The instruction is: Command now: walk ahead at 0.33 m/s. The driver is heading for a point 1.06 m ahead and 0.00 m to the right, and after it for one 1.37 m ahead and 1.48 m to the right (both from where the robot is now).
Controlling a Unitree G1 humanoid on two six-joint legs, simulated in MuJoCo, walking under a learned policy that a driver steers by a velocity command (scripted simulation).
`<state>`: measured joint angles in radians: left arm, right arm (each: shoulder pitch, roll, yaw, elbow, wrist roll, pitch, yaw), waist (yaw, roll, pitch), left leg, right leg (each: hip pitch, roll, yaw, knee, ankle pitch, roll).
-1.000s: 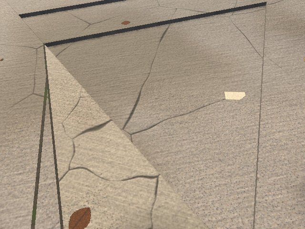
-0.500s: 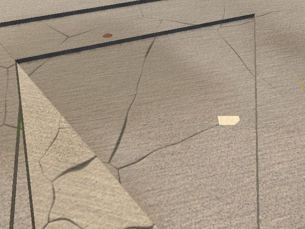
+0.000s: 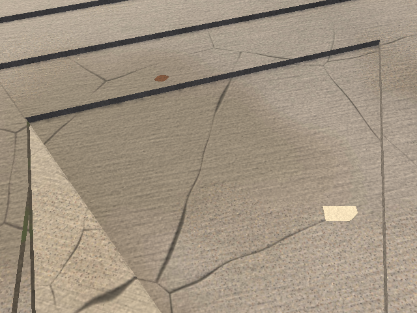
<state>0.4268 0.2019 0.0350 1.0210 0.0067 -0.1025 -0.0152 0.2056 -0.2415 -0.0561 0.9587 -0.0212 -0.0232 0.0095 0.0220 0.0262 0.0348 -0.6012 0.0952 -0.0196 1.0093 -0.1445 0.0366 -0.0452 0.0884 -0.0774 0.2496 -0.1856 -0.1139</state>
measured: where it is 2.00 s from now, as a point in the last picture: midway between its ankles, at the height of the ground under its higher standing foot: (202, 245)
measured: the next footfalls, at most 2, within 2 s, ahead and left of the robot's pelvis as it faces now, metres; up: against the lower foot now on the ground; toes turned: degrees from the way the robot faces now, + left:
left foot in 0.26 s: +0.25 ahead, +0.11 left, +0.00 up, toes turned +3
right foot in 0.54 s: +0.11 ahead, -0.04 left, +0.00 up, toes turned +0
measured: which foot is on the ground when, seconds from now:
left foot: up 0.00-0.24, down 0.26-0.62, up 0.64-0.86, down 0.88-1.00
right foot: down 0.00-0.26, up 0.28-0.52, down 0.54-0.92, up 0.94-1.00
